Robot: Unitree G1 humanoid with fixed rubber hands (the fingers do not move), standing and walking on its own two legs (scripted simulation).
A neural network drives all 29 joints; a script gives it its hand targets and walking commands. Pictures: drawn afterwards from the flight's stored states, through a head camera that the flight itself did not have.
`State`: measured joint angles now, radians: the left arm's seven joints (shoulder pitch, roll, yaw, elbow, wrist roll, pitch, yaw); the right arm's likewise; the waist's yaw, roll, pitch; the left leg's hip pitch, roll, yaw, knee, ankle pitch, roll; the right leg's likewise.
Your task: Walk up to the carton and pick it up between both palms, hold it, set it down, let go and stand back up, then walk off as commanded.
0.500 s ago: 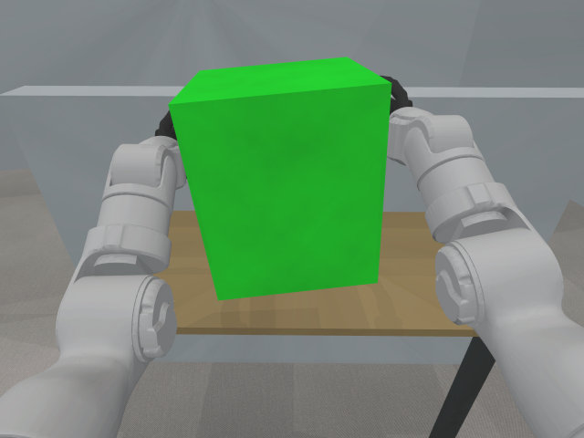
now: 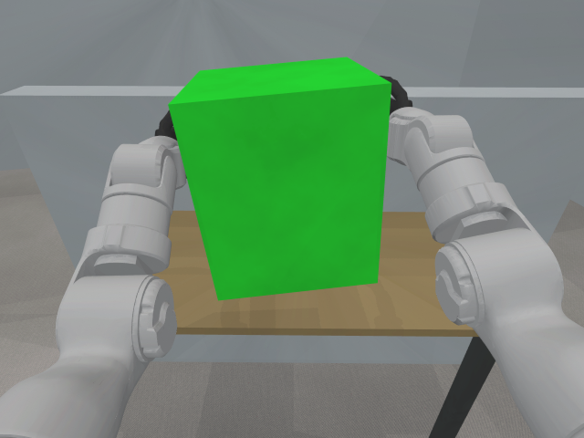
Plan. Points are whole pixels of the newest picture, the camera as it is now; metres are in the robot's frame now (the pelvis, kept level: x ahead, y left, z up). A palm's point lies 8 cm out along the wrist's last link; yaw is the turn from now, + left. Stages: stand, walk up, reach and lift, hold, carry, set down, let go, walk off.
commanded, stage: hold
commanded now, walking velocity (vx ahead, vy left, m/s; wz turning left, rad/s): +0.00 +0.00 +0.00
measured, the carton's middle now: (285, 173) +0.38 +0.00 +0.26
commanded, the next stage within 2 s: set down in 0.18 s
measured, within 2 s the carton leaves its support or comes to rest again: neither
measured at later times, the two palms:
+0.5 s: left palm (171, 153) +0.39 +0.15 +0.29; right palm (398, 122) +0.38 -0.15 +0.33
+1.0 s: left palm (182, 161) +0.44 +0.15 +0.26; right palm (381, 133) +0.44 -0.15 +0.29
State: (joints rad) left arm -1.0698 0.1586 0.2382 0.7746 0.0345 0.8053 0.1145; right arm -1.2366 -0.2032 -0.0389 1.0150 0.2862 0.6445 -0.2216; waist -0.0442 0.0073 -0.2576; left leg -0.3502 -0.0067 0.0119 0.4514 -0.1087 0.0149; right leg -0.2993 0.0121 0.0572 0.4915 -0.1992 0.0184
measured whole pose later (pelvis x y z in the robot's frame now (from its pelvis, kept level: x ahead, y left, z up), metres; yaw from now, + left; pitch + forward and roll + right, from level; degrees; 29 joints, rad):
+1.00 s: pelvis +0.02 +0.00 +0.00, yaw +0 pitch +3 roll +0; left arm -1.06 0.16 0.27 0.86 0.08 0.57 0.09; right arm -1.23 -0.17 -0.09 1.05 0.28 0.44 -0.23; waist -0.05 0.01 -0.20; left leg -0.35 -0.01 0.01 0.42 -0.12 0.01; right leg -0.29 0.01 0.06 0.44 -0.20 0.02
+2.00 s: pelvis +0.04 +0.00 +0.01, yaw +0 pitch +3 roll -1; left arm -0.98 0.16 0.27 0.99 0.06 0.34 0.08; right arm -1.13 -0.09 -0.18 1.05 0.18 0.30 -0.22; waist -0.10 -0.01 -0.15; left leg -0.34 0.00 0.01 0.42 -0.14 0.01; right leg -0.27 0.01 0.06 0.42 -0.21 0.02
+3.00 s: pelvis +0.05 +0.00 +0.01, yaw +0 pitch +4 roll +0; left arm -0.98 0.18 0.32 1.18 0.12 0.16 0.03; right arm -1.06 0.05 -0.50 1.05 -0.17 0.19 -0.16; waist -0.14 -0.05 -0.13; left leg -0.34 0.00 0.01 0.42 -0.16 0.02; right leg -0.27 0.01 0.06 0.42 -0.22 0.02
